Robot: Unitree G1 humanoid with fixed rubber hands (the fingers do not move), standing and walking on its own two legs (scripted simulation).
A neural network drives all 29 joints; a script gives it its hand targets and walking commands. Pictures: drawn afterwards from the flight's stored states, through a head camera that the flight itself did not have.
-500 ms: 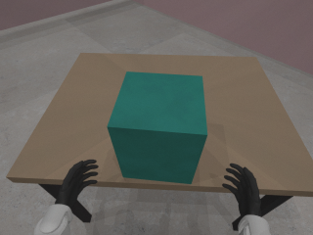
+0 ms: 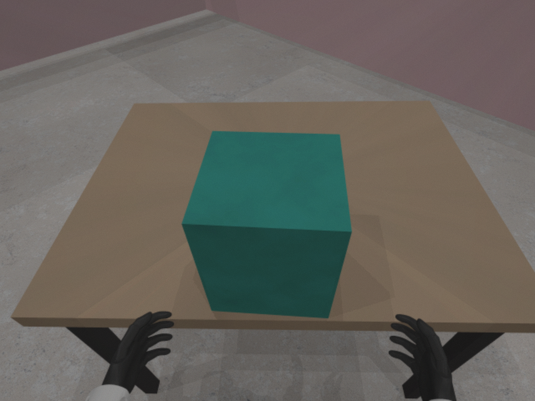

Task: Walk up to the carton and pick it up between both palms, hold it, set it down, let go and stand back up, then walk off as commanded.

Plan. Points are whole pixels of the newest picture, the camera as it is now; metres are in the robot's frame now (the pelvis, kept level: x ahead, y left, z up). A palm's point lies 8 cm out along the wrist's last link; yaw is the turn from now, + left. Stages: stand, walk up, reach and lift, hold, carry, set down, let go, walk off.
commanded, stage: set down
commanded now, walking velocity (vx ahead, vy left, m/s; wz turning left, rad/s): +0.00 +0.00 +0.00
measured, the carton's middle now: (272, 227) +0.38 +0.04 +0.04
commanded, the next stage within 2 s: let go in 0.72 s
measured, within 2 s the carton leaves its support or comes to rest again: neither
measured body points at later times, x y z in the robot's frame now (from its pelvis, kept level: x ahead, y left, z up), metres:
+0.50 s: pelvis +0.01 -0.02 +0.00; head +0.01 -0.03 +0.45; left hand +0.17 +0.22 -0.05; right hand +0.17 -0.21 -0.06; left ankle -0.01 +0.11 -0.75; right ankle -0.01 -0.15 -0.75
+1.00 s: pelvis +0.01 -0.02 +0.00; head +0.02 -0.02 +0.45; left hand +0.17 +0.22 -0.08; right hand +0.17 -0.24 -0.09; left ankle -0.01 +0.11 -0.75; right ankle -0.01 -0.15 -0.75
